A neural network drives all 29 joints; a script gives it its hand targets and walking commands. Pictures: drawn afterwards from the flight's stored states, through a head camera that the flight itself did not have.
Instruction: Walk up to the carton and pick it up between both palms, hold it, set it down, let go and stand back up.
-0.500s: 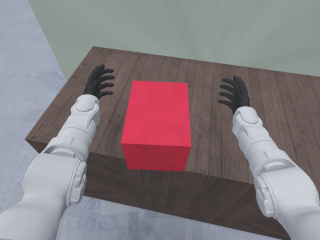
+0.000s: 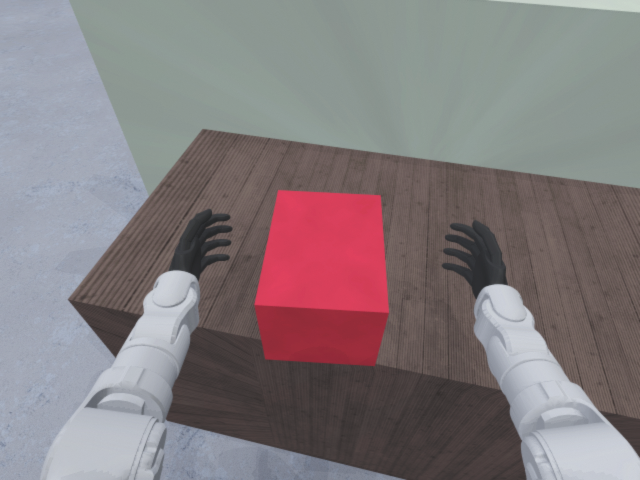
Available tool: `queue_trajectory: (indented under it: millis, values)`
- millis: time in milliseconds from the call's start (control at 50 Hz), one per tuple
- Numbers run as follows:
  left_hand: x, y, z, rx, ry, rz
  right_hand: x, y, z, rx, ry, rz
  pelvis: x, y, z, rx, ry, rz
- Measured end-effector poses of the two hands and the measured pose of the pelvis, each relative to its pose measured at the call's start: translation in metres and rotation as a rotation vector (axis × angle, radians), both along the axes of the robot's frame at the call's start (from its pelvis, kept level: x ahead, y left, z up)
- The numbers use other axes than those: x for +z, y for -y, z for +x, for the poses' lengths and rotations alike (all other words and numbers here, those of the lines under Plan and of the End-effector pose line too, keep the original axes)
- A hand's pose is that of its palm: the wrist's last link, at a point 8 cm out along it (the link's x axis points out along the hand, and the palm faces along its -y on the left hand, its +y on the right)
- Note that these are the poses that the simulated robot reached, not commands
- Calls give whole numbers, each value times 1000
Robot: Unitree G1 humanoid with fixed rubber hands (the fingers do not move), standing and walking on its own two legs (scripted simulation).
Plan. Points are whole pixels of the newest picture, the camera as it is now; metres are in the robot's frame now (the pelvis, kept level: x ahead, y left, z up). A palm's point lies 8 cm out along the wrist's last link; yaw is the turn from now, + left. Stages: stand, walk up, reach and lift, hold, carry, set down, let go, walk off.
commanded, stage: set down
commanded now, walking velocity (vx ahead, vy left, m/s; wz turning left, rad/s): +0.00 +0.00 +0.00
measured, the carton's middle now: (324, 274) +0.44 -0.03 -0.04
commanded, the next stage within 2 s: none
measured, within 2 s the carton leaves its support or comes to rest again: neither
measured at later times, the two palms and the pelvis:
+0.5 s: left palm (179, 348) +0.29 +0.17 +0.01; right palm (486, 352) +0.26 -0.22 +0.01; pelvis +0.01 +0.00 +0.00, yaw +0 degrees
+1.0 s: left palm (157, 408) +0.24 +0.20 -0.03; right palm (477, 402) +0.21 -0.21 -0.04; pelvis +0.02 +0.00 +0.00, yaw +0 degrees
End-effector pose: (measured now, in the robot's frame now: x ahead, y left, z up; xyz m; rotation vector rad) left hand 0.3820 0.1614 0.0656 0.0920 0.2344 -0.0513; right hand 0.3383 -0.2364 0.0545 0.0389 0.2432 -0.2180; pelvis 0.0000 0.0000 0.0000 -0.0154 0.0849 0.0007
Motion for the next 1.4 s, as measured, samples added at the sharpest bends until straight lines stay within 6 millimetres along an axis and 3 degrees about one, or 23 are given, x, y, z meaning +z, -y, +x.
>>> queue_trajectory:
  millis: [220, 300, 480, 700, 1000, 1180, 1400]
  values:
    - [-63, -22, -68, 73, -72, -27, -53, -16, -54, -8, -41, 26, 2, 1, 7, 6, 54, 1]
    - [-63, -25, -82, 76, -43, -31, -52, -17, -66, -17, -17, 31, 1, 1, 8, 9, 56, -2]
    - [-54, -12, -85, 19, -4, -46, -46, -14, -76, -5, -4, 18, 2, 0, 12, 3, 105, 0]
    - [-91, -36, -132, 102, -107, -22, -80, -25, -111, 13, -101, 11, 2, 2, 13, 8, 134, 3]
    - [-99, -41, -144, 92, -159, 14, -96, -29, -124, 33, -163, -4, 2, -1, 24, 3, 134, 2]
    - [-113, -42, -167, 107, -314, 47, -103, -34, -132, 83, -234, -43, 3, -1, 31, 1, 180, 2]
    - [-118, -50, -184, 146, -408, 87, -106, -24, -130, 143, -308, -109, 5, 6, 29, 1, 185, 6]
